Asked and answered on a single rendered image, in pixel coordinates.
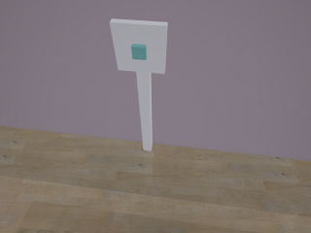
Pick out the panel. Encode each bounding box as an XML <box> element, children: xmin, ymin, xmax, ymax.
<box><xmin>110</xmin><ymin>18</ymin><xmax>168</xmax><ymax>151</ymax></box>

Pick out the button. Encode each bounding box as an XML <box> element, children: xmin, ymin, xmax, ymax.
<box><xmin>131</xmin><ymin>44</ymin><xmax>147</xmax><ymax>60</ymax></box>

